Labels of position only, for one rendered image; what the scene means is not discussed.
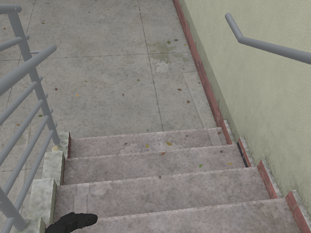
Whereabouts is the left robot hand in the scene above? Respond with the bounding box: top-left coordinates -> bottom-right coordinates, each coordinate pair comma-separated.
45,212 -> 98,233

